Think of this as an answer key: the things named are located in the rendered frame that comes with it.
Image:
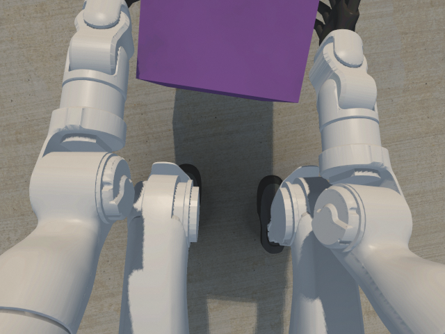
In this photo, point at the robot right upper arm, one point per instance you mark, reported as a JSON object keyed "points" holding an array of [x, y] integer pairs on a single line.
{"points": [[368, 229]]}

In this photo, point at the left robot thigh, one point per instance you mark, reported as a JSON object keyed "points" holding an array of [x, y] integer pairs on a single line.
{"points": [[154, 296]]}

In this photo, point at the robot left foot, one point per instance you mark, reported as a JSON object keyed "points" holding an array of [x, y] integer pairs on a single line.
{"points": [[194, 175]]}

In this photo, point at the robot right forearm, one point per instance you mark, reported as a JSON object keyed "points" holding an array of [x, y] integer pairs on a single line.
{"points": [[348, 116]]}

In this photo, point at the robot left upper arm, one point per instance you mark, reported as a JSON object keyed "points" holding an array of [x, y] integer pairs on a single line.
{"points": [[47, 278]]}

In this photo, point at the robot right hand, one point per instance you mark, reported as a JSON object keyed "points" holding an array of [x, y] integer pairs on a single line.
{"points": [[343, 15]]}

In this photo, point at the robot left forearm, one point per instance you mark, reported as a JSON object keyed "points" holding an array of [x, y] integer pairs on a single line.
{"points": [[95, 81]]}

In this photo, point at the carton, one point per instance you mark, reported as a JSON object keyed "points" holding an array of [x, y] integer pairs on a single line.
{"points": [[253, 49]]}

